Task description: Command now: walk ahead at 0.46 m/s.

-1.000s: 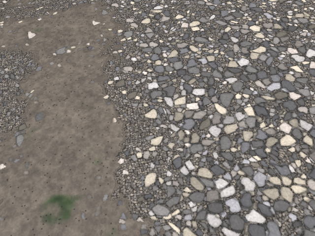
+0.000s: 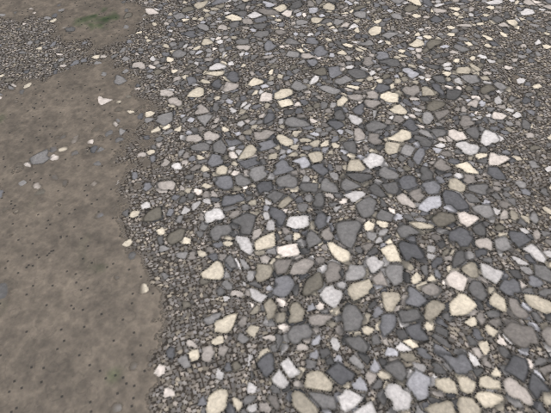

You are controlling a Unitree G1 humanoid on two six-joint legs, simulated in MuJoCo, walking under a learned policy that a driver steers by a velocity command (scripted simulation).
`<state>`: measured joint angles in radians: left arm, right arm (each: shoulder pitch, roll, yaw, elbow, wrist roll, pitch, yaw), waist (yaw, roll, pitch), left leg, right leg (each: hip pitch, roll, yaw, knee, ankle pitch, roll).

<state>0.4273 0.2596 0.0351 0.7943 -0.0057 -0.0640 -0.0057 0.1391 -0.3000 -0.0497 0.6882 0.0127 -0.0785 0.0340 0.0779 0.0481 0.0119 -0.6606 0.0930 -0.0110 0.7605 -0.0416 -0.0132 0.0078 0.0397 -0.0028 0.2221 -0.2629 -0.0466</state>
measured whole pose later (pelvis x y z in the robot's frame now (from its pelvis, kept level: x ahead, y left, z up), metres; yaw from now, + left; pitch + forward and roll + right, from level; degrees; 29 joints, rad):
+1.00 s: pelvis +0.57 -0.01 +0.00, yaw +6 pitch +0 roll -2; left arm 0.31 0.26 0.06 0.83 0.02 -0.10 -0.01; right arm 0.21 -0.31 -0.06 0.79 0.03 -0.03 0.00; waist 0.04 0.05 0.03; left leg -0.68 0.10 -0.09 0.98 -0.11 -0.01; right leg -0.08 0.04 -0.15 0.26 -0.19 -0.05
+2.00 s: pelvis +1.12 +0.18 +0.00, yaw +33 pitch +1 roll -1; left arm 0.34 0.26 0.05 0.82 0.00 -0.09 -0.02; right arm 0.20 -0.29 -0.05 0.70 0.01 -0.05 0.00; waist 0.05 0.04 0.03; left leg -0.59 0.08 -0.05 0.96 -0.26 0.01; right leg -0.16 0.06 -0.01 0.31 -0.17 -0.05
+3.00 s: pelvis +1.39 +0.41 -0.01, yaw +12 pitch +3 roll +1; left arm 0.18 0.31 0.08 0.63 0.00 0.03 0.02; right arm 0.06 -0.30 -0.06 0.75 0.00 0.01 -0.03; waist 0.03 0.01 0.06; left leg -0.50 0.00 -0.10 0.87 -0.40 -0.08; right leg -0.40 0.08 0.10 0.46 -0.11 -0.05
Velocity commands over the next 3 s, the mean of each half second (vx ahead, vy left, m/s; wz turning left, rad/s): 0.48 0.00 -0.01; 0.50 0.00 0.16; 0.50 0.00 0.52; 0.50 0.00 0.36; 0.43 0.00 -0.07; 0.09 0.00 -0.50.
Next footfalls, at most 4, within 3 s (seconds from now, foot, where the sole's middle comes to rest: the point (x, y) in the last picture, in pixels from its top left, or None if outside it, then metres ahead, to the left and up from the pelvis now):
0.18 left None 0.30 0.14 -0.78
0.72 right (363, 372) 0.59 -0.10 -0.78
1.26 left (263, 276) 0.85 0.17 -0.78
1.74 right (291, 186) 1.20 0.11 -0.78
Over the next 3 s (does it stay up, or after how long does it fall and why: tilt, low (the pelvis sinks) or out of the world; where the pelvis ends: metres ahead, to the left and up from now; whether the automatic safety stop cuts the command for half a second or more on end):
stays up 1.39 0.41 -0.01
